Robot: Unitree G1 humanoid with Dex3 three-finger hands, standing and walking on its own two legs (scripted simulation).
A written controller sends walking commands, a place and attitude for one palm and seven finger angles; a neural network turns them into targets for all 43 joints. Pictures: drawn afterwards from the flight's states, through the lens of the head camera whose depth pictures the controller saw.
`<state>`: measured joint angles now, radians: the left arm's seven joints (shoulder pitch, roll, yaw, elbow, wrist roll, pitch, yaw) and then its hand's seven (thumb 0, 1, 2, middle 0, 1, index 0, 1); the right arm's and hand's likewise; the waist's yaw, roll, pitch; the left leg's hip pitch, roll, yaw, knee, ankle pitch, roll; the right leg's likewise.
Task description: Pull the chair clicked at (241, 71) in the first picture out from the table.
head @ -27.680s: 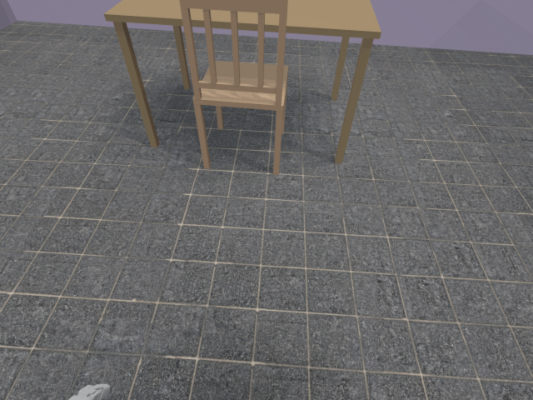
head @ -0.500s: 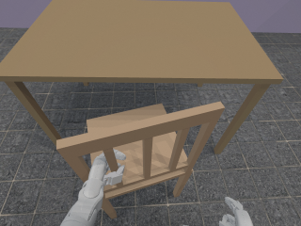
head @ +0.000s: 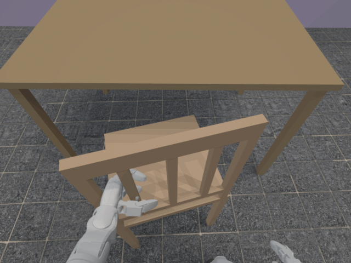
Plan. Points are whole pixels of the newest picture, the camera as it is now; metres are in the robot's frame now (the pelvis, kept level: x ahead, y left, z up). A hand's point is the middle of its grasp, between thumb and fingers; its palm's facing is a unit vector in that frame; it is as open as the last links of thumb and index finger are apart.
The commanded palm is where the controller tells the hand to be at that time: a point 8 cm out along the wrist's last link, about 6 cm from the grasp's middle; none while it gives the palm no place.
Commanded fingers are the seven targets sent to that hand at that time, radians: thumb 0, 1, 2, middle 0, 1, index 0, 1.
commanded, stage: open the thumb and straighten the fingers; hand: left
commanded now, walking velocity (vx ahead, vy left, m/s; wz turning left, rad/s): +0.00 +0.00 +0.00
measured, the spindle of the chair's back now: (172, 182) +0.33 +0.02 -0.07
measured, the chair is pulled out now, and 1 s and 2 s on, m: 0.22 0.22 0.22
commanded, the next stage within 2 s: draw the fingers out of the gap in 0.46 s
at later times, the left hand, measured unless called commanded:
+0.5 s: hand (137, 200) +0.27 +0.10 -0.05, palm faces -0.09 -0.98 -0.16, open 17.2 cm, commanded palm +0.26 +0.16 -0.03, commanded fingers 0.00 -0.55 0.20 0.00 0.00 0.00 0.00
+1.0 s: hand (129, 228) +0.21 +0.12 -0.06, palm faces -0.09 -0.99 -0.14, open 17.5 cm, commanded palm +0.19 +0.17 -0.03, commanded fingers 0.00 -0.55 0.20 0.00 0.00 0.00 0.00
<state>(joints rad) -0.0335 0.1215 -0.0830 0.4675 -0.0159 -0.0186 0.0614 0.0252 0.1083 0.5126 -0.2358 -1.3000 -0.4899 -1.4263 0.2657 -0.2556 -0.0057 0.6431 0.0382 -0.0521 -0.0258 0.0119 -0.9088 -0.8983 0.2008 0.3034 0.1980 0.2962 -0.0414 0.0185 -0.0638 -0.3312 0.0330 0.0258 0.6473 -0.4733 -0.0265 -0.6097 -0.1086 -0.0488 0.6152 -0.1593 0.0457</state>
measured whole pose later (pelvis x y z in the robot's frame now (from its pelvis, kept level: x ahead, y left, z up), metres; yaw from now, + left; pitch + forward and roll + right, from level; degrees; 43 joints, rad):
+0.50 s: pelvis +0.00 -0.02 -0.02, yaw +2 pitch +12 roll +1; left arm 0.03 0.16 -0.06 0.28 -0.04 0.10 -0.02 -0.01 -0.53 0.21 -0.05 -0.14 -0.05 -0.14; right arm 0.23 -0.28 0.00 0.55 0.04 -0.11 -0.05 0.01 -0.91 -0.90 0.20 0.30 0.20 0.30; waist -0.04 0.04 -0.10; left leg -0.48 0.04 -0.02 0.80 -0.54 -0.05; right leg -0.76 -0.12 -0.08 0.80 -0.26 0.02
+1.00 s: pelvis +0.00 +0.00 -0.03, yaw +2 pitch +12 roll +0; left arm 0.34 0.17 -0.12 0.00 -0.02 0.13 0.00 -0.01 -0.54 0.20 -0.04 -0.01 0.00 0.00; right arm 0.26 -0.25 0.02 0.49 0.04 -0.16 -0.06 0.01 -0.91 -0.90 0.20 0.30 0.20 0.30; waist -0.04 0.04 -0.13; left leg -0.51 0.03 -0.02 0.88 -0.59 -0.03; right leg -0.78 -0.13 -0.07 0.85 -0.28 0.04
